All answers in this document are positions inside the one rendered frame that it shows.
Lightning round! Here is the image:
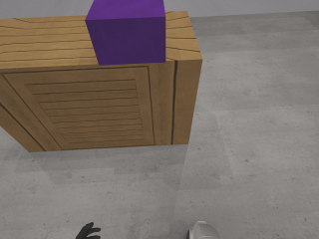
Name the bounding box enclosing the carton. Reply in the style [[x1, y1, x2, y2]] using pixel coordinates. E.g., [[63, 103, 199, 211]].
[[85, 0, 165, 66]]

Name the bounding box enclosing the left robot hand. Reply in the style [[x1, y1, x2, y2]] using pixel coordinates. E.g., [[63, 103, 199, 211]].
[[76, 222, 101, 239]]

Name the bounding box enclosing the robot right shin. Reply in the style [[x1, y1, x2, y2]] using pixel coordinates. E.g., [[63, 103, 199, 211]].
[[195, 221, 206, 225]]

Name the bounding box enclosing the pedestal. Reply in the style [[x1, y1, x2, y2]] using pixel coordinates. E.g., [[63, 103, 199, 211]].
[[0, 11, 203, 152]]

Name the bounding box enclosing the right robot thigh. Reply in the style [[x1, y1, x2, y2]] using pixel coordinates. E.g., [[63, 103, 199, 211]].
[[189, 223, 223, 239]]

